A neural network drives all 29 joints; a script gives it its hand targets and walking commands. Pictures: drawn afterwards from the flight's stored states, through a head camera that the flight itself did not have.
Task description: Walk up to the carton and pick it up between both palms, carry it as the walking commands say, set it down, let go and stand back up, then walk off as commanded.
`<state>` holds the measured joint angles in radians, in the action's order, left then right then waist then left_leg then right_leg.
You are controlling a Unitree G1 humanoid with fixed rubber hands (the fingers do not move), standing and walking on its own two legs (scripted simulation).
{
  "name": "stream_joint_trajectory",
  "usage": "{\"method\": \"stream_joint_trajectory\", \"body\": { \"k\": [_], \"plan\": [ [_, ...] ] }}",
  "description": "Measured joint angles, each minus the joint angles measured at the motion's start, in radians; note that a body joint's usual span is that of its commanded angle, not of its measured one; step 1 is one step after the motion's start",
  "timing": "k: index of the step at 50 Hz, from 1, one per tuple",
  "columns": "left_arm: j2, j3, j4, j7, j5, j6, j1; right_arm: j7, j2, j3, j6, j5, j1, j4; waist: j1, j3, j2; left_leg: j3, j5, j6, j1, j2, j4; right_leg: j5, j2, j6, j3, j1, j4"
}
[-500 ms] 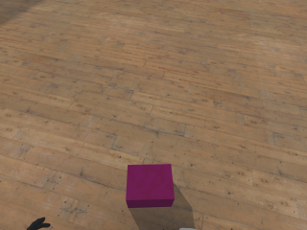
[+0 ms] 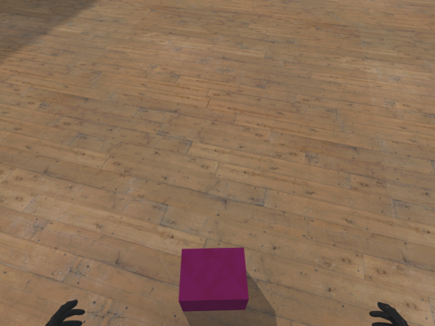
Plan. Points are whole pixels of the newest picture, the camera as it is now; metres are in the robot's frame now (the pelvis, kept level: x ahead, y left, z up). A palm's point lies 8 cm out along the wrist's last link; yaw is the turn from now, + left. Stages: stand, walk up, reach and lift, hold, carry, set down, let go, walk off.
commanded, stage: walk up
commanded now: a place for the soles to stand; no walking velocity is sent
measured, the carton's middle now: (213, 279) +0.42 +0.03 -0.69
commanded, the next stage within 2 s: reach and lift in 0.82 s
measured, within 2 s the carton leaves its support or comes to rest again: neither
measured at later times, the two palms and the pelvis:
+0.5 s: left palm out of the picture +0.11 +0.33 -0.09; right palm out of the picture +0.07 -0.32 -0.11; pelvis +0.00 +0.00 +0.00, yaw -1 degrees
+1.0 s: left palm (57, 323) +0.15 +0.31 -0.08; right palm (381, 324) +0.16 -0.29 -0.09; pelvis -0.01 +0.01 -0.01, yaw +2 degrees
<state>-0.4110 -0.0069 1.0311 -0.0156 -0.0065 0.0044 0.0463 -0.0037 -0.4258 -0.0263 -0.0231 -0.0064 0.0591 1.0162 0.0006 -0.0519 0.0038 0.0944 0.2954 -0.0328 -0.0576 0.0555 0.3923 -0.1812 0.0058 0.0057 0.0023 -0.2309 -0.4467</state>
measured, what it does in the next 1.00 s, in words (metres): stands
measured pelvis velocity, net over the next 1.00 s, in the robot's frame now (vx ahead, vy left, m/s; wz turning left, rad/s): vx -0.01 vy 0.01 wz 0.04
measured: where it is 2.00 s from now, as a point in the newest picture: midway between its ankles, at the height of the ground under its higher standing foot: outside the picture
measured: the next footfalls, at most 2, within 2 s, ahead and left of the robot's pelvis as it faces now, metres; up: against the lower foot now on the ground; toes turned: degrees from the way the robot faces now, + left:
none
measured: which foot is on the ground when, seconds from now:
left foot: down 0.00-1.00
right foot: down 0.00-1.00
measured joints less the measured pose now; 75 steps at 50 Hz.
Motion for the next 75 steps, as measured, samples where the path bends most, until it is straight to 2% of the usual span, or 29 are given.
{"method": "stream_joint_trajectory", "body": {
  "k": [9,19,41,43,46,48,51,59,69,75],
  "plan": [
    [0.008,-0.006,0.038,0.000,0.004,0.003,0.016,0.005,0.010,0.001,0.006,-0.008,0.011,0.040,-0.003,0.007,-0.007,0.005,-0.032,-0.008,0.018,0.009,-0.052,0.031,-0.012,0.009,-0.001,0.016,0.050],
    [-0.001,-0.008,0.047,0.016,0.009,0.020,0.019,0.016,0.016,-0.002,0.024,-0.012,0.035,0.074,-0.003,0.013,-0.016,0.011,-0.044,-0.001,0.021,0.003,-0.073,0.048,-0.008,0.002,-0.007,0.020,0.077],
    [-0.006,-0.002,0.025,0.020,0.011,0.009,0.025,0.015,0.017,-0.013,0.037,-0.009,0.020,0.038,-0.003,-0.007,-0.002,0.030,-0.021,0.015,0.037,-0.014,-0.053,0.026,0.006,-0.016,-0.030,0.021,0.041],
    [0.014,-0.049,-0.114,-0.012,0.018,-0.036,0.039,0.029,0.026,-0.047,0.079,-0.022,0.059,-0.129,0.008,-0.013,-0.006,0.010,-0.003,0.016,-0.024,-0.014,0.006,0.013,0.014,-0.018,-0.012,-0.018,0.008],
    [0.063,-0.107,-0.297,-0.047,0.083,-0.126,0.013,0.062,0.051,-0.119,0.158,-0.056,0.052,-0.318,0.015,-0.067,-0.018,-0.020,0.023,0.018,-0.096,-0.018,0.088,-0.006,0.025,-0.020,0.013,-0.066,-0.044],
    [0.089,-0.131,-0.368,-0.057,0.114,-0.169,-0.007,0.071,0.064,-0.142,0.204,-0.072,0.033,-0.389,0.014,-0.101,-0.027,-0.030,0.028,0.017,-0.119,-0.019,0.111,-0.010,0.029,-0.020,0.022,-0.082,-0.059],
    [0.098,-0.153,-0.422,-0.069,0.122,-0.204,-0.016,0.067,0.090,-0.158,0.244,-0.083,0.013,-0.459,0.017,-0.133,-0.027,-0.041,0.030,0.016,-0.142,-0.020,0.124,-0.018,0.032,-0.017,0.032,-0.103,-0.076],
    [0.053,-0.153,-0.393,-0.091,0.079,-0.199,-0.102,0.038,0.126,-0.165,0.248,-0.024,-0.027,-0.460,0.029,-0.096,-0.017,-0.081,0.095,0.003,-0.321,-0.007,0.285,-0.077,0.030,-0.007,0.066,-0.255,-0.206],
    [0.082,-0.146,-0.336,-0.050,0.066,-0.210,-0.320,0.019,0.140,-0.141,0.272,0.021,-0.216,-0.440,0.055,-0.031,-0.020,-0.084,0.146,0.013,-0.589,-0.019,0.482,-0.109,0.047,-0.014,0.058,-0.513,-0.375],
    [0.079,-0.152,-0.305,-0.034,0.022,-0.245,-0.471,0.025,0.116,-0.150,0.309,0.044,-0.375,-0.414,0.055,-0.036,-0.026,-0.073,0.143,0.025,-0.737,-0.032,0.564,-0.094,0.061,-0.021,0.040,-0.659,-0.444]
  ]
}}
